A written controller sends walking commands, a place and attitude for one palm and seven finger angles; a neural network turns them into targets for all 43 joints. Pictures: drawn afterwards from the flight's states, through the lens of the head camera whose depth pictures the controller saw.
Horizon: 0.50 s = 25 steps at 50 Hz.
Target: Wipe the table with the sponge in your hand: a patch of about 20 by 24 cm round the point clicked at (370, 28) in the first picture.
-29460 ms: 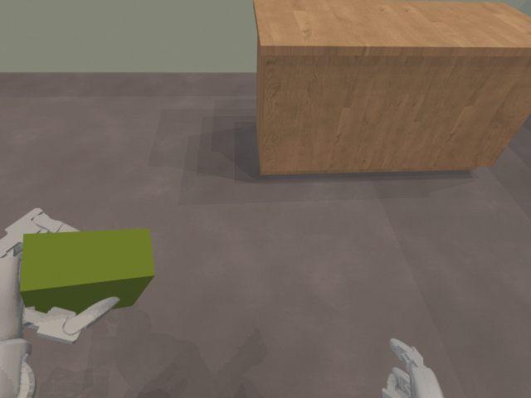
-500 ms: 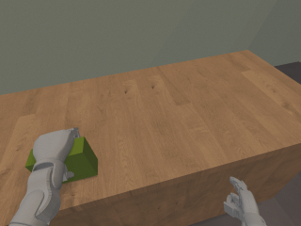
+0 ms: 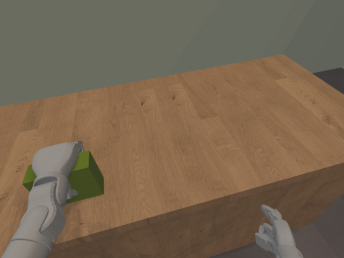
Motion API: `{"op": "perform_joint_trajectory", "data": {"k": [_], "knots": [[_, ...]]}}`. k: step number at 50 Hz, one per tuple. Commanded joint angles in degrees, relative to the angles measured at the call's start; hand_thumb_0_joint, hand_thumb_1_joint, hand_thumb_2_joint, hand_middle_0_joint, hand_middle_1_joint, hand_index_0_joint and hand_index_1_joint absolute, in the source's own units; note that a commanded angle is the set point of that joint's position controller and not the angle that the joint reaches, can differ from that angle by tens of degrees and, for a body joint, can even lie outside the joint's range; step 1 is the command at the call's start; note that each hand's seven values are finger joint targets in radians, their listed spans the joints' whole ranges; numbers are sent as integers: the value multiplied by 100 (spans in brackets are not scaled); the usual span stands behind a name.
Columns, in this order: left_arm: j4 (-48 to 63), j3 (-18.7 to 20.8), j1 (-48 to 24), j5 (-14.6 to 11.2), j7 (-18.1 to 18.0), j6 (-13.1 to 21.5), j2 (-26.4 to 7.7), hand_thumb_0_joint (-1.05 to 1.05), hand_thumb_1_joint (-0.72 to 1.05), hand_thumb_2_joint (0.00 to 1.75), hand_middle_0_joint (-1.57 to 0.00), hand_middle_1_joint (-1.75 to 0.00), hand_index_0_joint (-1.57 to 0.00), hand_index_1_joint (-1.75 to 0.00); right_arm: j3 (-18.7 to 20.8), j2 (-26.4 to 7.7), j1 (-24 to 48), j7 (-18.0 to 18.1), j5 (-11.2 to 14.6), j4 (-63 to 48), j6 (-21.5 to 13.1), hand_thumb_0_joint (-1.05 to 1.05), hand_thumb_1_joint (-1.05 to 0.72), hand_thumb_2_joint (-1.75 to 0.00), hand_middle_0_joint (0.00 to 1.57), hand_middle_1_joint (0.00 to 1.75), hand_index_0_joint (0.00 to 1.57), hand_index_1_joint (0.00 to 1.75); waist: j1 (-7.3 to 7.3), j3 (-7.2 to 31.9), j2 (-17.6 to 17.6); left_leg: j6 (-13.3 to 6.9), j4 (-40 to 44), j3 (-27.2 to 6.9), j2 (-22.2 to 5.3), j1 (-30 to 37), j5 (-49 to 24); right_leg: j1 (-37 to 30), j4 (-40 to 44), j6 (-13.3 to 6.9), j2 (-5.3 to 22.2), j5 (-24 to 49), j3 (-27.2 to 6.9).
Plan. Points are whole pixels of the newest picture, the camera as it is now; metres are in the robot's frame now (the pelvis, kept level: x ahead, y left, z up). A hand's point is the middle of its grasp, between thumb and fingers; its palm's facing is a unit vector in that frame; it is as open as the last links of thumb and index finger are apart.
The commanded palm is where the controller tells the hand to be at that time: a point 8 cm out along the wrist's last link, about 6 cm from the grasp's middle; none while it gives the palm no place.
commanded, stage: wipe forward along the first lane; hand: left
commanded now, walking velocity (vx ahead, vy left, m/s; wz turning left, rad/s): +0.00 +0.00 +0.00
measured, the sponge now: (71, 184) +0.26 +0.31 +0.03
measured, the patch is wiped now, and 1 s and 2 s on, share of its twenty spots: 0.15 0.50 0.50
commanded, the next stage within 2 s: slide across to the middle lane in 1.38 s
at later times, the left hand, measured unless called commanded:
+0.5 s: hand (72, 153) +0.32 +0.32 +0.07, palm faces -0.06 -0.02 -1.00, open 9.7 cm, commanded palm +0.31 +0.31 +0.10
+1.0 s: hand (77, 137) +0.37 +0.33 +0.07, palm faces -0.11 +0.00 -0.99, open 9.8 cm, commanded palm +0.36 +0.33 +0.11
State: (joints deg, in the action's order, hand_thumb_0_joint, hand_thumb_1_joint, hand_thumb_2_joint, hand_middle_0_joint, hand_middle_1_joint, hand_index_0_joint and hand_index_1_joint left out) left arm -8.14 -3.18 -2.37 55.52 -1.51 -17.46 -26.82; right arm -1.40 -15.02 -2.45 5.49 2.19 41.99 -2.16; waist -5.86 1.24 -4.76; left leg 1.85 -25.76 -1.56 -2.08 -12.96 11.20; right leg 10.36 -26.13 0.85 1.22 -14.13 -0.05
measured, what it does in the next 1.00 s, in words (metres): stands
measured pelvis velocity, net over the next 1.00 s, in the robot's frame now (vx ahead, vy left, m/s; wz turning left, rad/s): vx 0.01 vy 0.00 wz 0.01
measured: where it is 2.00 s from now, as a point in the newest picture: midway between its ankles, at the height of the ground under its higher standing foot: outside the picture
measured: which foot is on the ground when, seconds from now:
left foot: down 0.00-1.00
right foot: down 0.00-1.00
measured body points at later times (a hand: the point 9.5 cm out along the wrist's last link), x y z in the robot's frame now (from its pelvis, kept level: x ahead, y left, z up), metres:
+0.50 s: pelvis +0.01 +0.01 +0.00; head +0.01 -0.02 +0.45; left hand +0.32 +0.32 +0.12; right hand +0.20 -0.23 -0.11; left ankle +0.03 +0.14 -0.74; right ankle +0.00 -0.13 -0.74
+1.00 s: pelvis +0.01 +0.00 -0.01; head +0.03 -0.01 +0.44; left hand +0.38 +0.33 +0.12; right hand +0.15 -0.25 -0.13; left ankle +0.03 +0.14 -0.74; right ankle +0.00 -0.13 -0.74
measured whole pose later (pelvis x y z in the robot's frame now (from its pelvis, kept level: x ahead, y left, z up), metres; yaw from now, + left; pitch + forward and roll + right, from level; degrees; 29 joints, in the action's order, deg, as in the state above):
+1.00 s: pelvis +0.01 +0.00 -0.01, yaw +0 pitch +6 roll -1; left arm -39.9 0.0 -28.9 58.8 -2.1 -10.4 -31.2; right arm 0.2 -16.0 -10.3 4.4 3.5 42.6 1.8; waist -1.3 4.5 -2.9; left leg 1.5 -30.6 -2.3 -1.9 -24.0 13.1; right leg 20.6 -29.5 1.1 1.3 -15.5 0.4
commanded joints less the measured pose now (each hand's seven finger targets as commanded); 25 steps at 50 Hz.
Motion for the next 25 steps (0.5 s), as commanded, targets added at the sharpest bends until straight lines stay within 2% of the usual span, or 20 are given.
{"op": "perform_joint_trajectory", "data": {"k": [1,2,3,4,5,6,7,8,11,12,13,15,16,17,18,19,21,22,24,25], "knots": [[442,469,-1553,22,-78,117,-995,0,10,130,-120,-160,-120,-160,249,-638,973,41,31,-921,-278,0,-90,-90,20,30,20,30,85,815,539,-335,197,118,375,538,-494,338,588,-350,-192,455,4],[481,637,-1746,39,-100,163,-1228,0,10,130,-120,-160,-120,-160,242,-663,946,49,38,-921,-297,0,-90,-90,20,30,20,30,94,825,431,-335,220,115,360,561,-413,387,580,-393,-212,362,-67],[328,474,-1647,75,-89,162,-1019,0,10,130,-120,-160,-120,-160,251,-641,868,41,36,-951,-290,0,-90,-90,20,30,20,30,86,921,404,-347,199,119,381,486,-447,332,529,-382,-210,380,96],[208,391,-1709,92,-70,166,-941,0,10,130,-120,-160,-120,-160,244,-631,865,31,51,-937,-282,0,-90,-90,20,30,20,30,110,833,486,-332,192,106,374,452,-482,401,526,-371,-205,432,82],[63,428,-1733,90,-75,162,-971,0,10,130,-120,-160,-120,-160,265,-661,812,23,45,-900,-263,0,-90,-90,20,30,20,30,121,806,553,-335,182,121,360,423,-475,427,527,-362,-207,461,90],[44,414,-1827,105,-75,180,-975,0,10,130,-120,-160,-120,-160,280,-676,772,21,42,-887,-247,0,-90,-90,20,30,20,30,126,946,636,-341,160,129,356,432,-519,398,500,-352,-203,549,91],[32,670,-1843,89,-101,195,-1260,0,10,130,-120,-160,-120,-160,283,-715,765,29,49,-894,-254,0,-90,-90,20,30,20,30,105,935,608,-345,155,113,359,418,-482,392,486,-389,-221,512,11],[-3,406,-1861,115,-93,201,-962,0,10,130,-120,-160,-120,-160,287,-681,718,18,52,-932,-246,0,-90,-90,20,30,20,30,142,1057,536,-360,116,171,365,398,-535,367,447,-363,-203,582,138],[-232,436,-1858,140,-103,205,-964,0,10,130,-120,-160,-120,-160,324,-709,640,-12,55,-880,-187,0,-90,-90,20,30,20,30,150,1043,667,-339,71,150,349,343,-655,412,390,-356,-204,788,140],[-198,624,-1852,120,-127,209,-1179,0,10,130,-120,-160,-120,-160,316,-742,654,-11,60,-904,-191,0,-90,-90,20,30,20,30,108,1074,573,-346,86,134,348,334,-603,394,383,-386,-207,723,82],[-267,442,-1919,116,-125,197,-985,0,10,130,-120,-160,-120,-160,315,-720,587,-7,65,-921,-182,0,-90,-90,20,30,20,30,166,1142,587,-368,46,173,357,304,-630,378,349,-360,-204,782,185],[-651,417,-2114,144,-111,164,-1009,0,10,130,-120,-160,-120,-160,314,-745,555,-9,86,-840,-140,0,-90,-90,20,30,20,30,230,861,793,-349,52,162,345,169,-473,578,392,-333,-204,629,174],[-692,423,-2172,154,-102,169,-1044,0,10,130,-120,-160,-120,-160,324,-755,528,-9,90,-828,-118,0,-90,-90,20,30,20,30,219,886,682,-346,53,154,353,158,-451,594,392,-339,-200,593,165],[-710,632,-2315,168,-122,182,-1316,0,10,130,-120,-160,-120,-160,319,-792,513,3,92,-824,-122,0,-90,-90,20,30,20,30,203,905,698,-359,66,138,343,161,-384,618,378,-371,-214,499,130],[-793,367,-2352,223,-101,175,-1045,0,10,130,-120,-160,-120,-160,325,-770,432,-8,94,-861,-120,0,-90,-90,20,30,20,30,248,1004,587,-365,28,165,369,130,-434,600,330,-364,-217,536,216],[-929,245,-2380,249,-76,164,-909,0,10,130,-120,-160,-120,-160,320,-743,413,-20,106,-852,-105,0,-90,-90,20,30,20,30,264,937,688,-353,33,135,354,112,-445,685,319,-360,-215,535,233],[-1009,240,-2602,259,-70,181,-967,0,10,130,-120,-160,-120,-160,341,-771,352,-28,111,-828,-67,0,-90,-90,20,30,20,30,288,1051,609,-358,-10,149,350,140,-421,716,308,-359,-213,540,201],[-992,483,-2641,256,-93,212,-1237,0,10,130,-120,-160,-120,-160,353,-804,328,-27,117,-832,-73,0,-90,-90,20,30,20,30,254,1107,574,-368,-11,133,335,149,-436,687,273,-394,-221,560,169],[-1116,271,-2708,268,-59,231,-1025,0,10,130,-120,-160,-120,-160,344,-765,275,-33,125,-875,-47,0,-90,-90,20,30,20,30,302,1155,671,-377,-45,148,348,111,-466,677,273,-357,-201,615,231],[-1339,420,-2738,263,-55,224,-1191,0,10,130,-120,-160,-120,-160,354,-801,244,-25,119,-819,-17,0,-90,-90,20,30,20,30,309,1036,792,-373,-58,141,344,38,-421,724,290,-351,-210,587,221]]}}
